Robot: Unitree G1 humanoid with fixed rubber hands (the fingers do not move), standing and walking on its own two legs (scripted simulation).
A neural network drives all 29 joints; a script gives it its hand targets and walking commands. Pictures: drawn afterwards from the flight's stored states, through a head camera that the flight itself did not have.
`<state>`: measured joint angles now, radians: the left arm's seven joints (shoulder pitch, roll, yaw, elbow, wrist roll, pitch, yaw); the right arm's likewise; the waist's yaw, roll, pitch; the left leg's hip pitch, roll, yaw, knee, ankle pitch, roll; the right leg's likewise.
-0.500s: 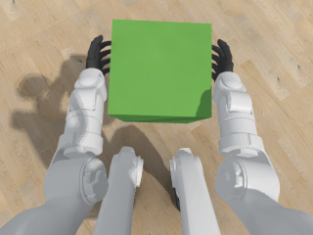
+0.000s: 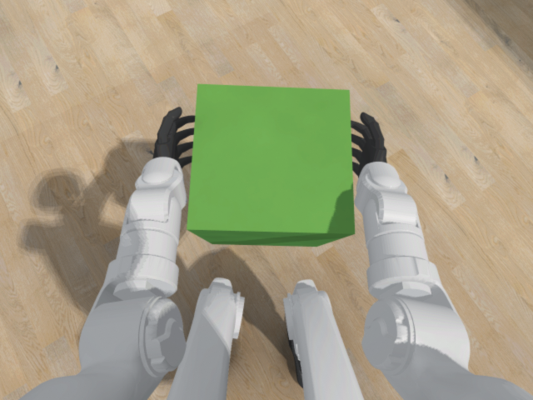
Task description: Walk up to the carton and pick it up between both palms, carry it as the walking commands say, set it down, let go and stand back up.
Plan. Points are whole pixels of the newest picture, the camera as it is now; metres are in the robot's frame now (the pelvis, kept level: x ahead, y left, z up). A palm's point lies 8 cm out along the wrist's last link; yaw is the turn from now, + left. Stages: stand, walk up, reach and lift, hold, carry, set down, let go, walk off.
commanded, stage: reach and lift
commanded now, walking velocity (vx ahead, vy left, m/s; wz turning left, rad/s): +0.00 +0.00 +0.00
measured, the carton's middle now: (268, 180) +0.45 +0.00 -0.13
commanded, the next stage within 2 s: none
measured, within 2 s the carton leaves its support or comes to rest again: neither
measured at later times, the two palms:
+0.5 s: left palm (152, 154) +0.43 +0.15 +0.01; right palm (392, 160) +0.44 -0.15 +0.01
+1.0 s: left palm (126, 144) +0.41 +0.15 +0.09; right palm (423, 151) +0.41 -0.15 +0.09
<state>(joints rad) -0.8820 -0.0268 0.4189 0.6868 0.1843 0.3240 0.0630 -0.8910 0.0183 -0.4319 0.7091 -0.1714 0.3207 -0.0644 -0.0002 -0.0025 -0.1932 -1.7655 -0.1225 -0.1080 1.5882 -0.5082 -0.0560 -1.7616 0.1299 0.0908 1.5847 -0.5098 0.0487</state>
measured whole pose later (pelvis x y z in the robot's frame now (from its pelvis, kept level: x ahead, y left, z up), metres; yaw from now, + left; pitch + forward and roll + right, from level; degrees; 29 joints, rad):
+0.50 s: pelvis +0.02 +0.00 +0.07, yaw +0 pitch +34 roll +0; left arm -0.71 -0.06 0.38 0.67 0.17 0.28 0.06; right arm -0.71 0.05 -0.39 0.67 -0.15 0.28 -0.07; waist 0.00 0.00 -0.20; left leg -1.46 -0.12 -0.13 1.35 -0.48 -0.04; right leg -1.45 0.12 0.11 1.34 -0.48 0.04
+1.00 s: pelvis +0.05 +0.00 +0.14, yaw +1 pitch +26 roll +0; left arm -0.54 -0.11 0.36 0.62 0.19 0.26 0.05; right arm -0.54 0.10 -0.36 0.62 -0.18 0.27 -0.06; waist 0.00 0.00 -0.16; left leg -1.09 -0.10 -0.15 1.05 -0.40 -0.03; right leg -1.09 0.10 0.12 1.04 -0.40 0.02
